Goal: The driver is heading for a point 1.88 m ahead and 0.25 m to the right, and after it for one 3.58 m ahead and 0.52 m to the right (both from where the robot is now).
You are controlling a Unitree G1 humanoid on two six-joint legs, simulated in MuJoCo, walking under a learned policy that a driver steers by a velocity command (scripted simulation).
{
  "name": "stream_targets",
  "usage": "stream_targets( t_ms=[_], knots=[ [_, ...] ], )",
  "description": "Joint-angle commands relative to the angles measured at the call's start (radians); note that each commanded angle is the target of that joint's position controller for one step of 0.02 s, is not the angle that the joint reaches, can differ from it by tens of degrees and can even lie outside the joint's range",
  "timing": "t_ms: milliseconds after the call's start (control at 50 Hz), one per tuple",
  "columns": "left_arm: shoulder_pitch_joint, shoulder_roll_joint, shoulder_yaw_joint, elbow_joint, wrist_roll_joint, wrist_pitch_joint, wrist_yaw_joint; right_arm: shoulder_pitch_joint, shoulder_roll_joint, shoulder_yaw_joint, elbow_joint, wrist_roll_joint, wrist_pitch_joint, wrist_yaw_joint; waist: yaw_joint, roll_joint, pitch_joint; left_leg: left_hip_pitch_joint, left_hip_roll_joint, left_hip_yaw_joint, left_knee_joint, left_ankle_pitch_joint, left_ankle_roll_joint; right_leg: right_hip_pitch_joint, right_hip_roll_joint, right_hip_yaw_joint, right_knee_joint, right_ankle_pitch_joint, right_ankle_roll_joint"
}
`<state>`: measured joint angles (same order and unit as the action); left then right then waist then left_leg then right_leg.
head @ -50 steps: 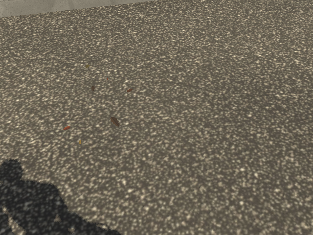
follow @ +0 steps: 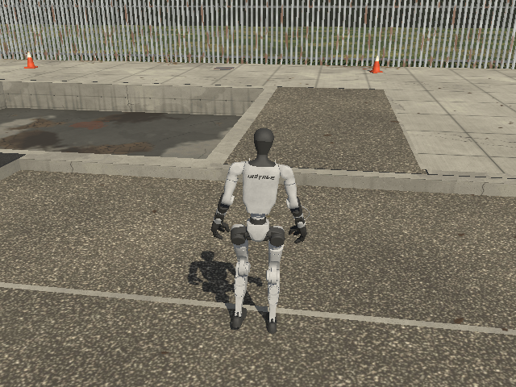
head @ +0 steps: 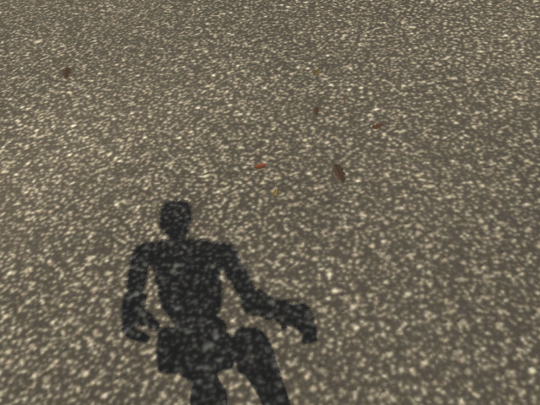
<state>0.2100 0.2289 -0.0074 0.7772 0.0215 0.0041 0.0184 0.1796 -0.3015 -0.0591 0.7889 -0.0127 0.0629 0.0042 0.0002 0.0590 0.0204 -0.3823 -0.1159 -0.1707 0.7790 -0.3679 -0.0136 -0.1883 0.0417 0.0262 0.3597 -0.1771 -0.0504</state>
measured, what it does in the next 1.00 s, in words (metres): steps on the spot: left foot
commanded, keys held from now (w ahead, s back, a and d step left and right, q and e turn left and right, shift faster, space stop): no key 1.00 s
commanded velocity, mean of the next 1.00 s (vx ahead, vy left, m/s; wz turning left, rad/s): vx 0.00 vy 0.00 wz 0.03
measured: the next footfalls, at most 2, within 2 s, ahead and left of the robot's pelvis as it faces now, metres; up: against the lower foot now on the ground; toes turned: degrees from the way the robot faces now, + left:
left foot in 0.16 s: +0.02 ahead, +0.12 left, +0.00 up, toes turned -6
right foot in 1.90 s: +0.48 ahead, -0.17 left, -0.16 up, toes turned -7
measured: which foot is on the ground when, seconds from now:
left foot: up 0.00-0.14, down 0.16-1.00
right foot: down 0.00-1.00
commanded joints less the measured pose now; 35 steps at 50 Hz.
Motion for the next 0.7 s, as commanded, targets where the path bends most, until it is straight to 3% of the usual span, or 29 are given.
stream_targets(
  t_ms=[20,80,120,160,180,200,220,240,700],
  knots=[
    [-0.084,0.115,0.018,-0.074,-0.008,-0.023,0.000,0.037,-0.061,-0.008,-0.020,-0.001,-0.003,0.005,-0.031,-0.196,-0.048,0.042,0.044,0.045,-0.035,-0.017,-0.025,0.041,-0.206,0.180,-0.109,0.224,-0.122],
    [-0.023,0.136,0.023,-0.045,-0.003,-0.005,-0.006,-0.004,-0.031,0.012,-0.013,0.007,0.005,-0.001,0.011,-0.224,-0.042,0.103,0.066,0.107,-0.234,-0.022,-0.011,0.078,-0.200,0.200,-0.078,0.203,-0.122],
    [-0.015,0.148,0.026,-0.029,-0.007,0.003,-0.010,0.022,-0.026,0.018,0.009,0.010,0.001,-0.010,-0.004,-0.211,-0.042,0.180,0.073,0.125,-0.418,0.117,0.005,0.079,-0.193,0.210,-0.051,0.234,-0.102],
    [0.009,0.150,0.027,-0.016,-0.015,-0.009,-0.006,0.042,-0.066,0.015,0.028,-0.009,-0.020,-0.028,-0.006,-0.148,-0.076,0.341,0.151,0.026,-0.507,0.301,0.025,0.015,-0.186,0.210,-0.036,0.253,-0.050],
    [0.024,0.153,0.032,-0.018,-0.019,-0.017,-0.011,0.037,-0.106,0.012,0.032,-0.016,-0.028,-0.038,0.017,-0.103,-0.080,0.363,0.204,-0.016,-0.441,0.375,0.034,-0.012,-0.147,0.172,-0.015,0.210,-0.037],
    [0.011,0.117,0.025,-0.016,-0.025,-0.019,-0.013,-0.015,-0.111,0.008,0.046,0.008,-0.032,-0.035,0.035,0.014,-0.043,0.260,0.186,-0.006,-0.414,0.381,0.053,0.012,-0.096,0.118,-0.048,0.136,-0.028],
    [-0.010,0.132,0.026,-0.005,-0.020,-0.017,-0.010,-0.018,-0.064,0.020,0.044,0.013,-0.039,-0.029,0.006,-0.012,-0.047,0.234,0.181,-0.010,-0.442,0.333,0.053,0.046,-0.091,0.105,-0.026,0.107,-0.023],
    [-0.025,0.127,0.027,-0.002,-0.016,-0.012,-0.008,-0.013,-0.051,0.027,0.056,0.013,-0.044,-0.028,0.003,-0.009,-0.046,0.217,0.178,-0.009,-0.459,0.306,0.049,0.062,-0.092,0.100,-0.018,0.105,-0.023],
    [0.032,0.126,0.010,0.186,-0.017,-0.009,-0.002,0.022,-0.036,0.057,0.263,0.007,-0.050,-0.039,0.004,-0.058,-0.003,0.227,0.174,0.002,-0.505,0.257,0.058,0.036,-0.111,0.112,-0.062,0.071,-0.006]
  ],
)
